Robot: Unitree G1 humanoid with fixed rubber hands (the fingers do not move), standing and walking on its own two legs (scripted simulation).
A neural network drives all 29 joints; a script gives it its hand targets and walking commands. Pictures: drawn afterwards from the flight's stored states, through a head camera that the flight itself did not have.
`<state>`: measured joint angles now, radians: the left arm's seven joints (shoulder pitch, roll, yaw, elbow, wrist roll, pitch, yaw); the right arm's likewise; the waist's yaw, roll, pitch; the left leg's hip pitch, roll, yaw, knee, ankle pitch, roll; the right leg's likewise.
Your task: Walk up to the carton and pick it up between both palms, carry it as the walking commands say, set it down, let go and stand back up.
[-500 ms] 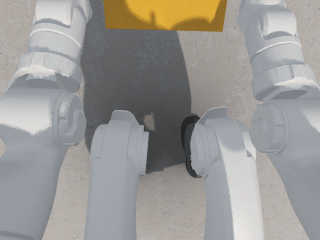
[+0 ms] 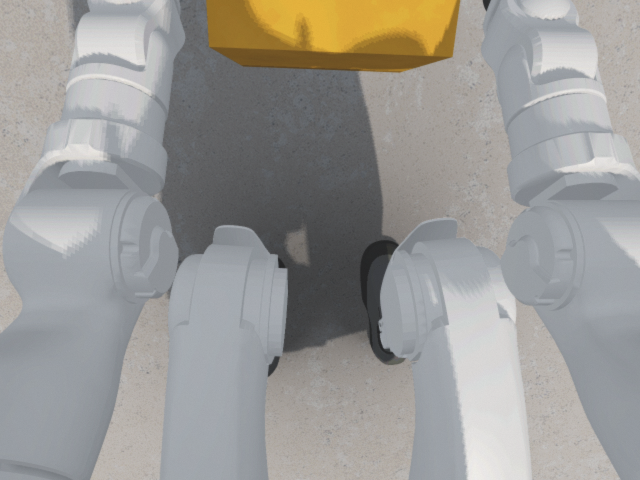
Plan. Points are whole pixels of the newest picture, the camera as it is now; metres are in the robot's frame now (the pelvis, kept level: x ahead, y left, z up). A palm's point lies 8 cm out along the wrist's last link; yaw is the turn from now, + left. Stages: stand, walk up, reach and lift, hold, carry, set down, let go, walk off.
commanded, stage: set down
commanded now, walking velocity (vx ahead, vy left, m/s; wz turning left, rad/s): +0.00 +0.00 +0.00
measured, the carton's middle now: out of the picture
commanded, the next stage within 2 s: none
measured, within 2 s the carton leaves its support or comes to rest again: neither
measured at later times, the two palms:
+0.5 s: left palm out of the picture +0.55 +0.15 -0.19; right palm out of the picture +0.54 -0.16 -0.19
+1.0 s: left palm out of the picture +0.53 +0.16 -0.21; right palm out of the picture +0.52 -0.18 -0.20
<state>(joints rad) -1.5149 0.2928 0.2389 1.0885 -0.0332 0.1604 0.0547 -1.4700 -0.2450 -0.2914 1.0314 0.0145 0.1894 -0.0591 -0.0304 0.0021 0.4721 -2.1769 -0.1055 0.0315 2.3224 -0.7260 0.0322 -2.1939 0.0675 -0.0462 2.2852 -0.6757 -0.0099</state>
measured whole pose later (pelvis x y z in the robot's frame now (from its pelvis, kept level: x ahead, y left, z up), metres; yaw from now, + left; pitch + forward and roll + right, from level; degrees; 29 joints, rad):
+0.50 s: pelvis +0.00 +0.00 -0.01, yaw +0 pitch +32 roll -2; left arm -1.51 0.29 0.29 1.06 0.01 0.16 0.02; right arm -1.49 -0.26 -0.30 1.06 0.03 0.16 -0.01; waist -0.04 0.00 0.51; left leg -2.17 -0.10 0.04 2.35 -0.73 0.04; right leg -2.18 0.06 -0.05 2.32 -0.69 -0.01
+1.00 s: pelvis -0.01 -0.01 +0.00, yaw +1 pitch +32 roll -1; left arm -1.51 0.35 0.11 1.16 -0.13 0.10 0.10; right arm -1.48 -0.30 -0.20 1.14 0.14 0.08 -0.12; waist -0.04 -0.01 0.52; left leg -2.18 -0.07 0.03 2.32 -0.70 0.04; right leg -2.19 0.05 -0.06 2.29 -0.66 -0.03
